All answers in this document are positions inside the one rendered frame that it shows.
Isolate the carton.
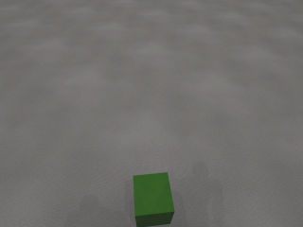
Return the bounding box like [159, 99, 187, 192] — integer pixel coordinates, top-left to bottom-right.
[133, 172, 175, 227]

